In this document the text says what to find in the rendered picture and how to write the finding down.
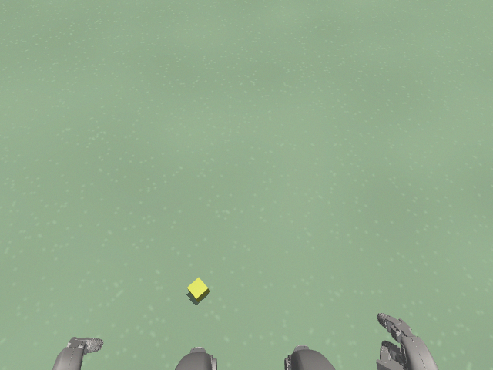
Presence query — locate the left robot hand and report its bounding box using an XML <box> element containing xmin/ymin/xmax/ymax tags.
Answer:
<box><xmin>52</xmin><ymin>337</ymin><xmax>103</xmax><ymax>370</ymax></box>

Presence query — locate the cube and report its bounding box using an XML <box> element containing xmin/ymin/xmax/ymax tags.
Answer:
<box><xmin>187</xmin><ymin>277</ymin><xmax>210</xmax><ymax>302</ymax></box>

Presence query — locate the right robot hand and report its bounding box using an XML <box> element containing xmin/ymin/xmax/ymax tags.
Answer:
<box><xmin>376</xmin><ymin>313</ymin><xmax>438</xmax><ymax>370</ymax></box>

